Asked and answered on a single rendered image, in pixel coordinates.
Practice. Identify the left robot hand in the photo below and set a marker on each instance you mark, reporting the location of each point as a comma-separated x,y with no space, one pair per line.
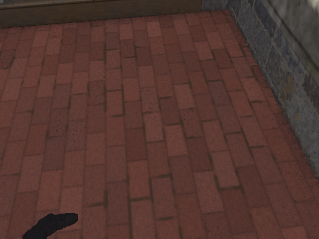
50,224

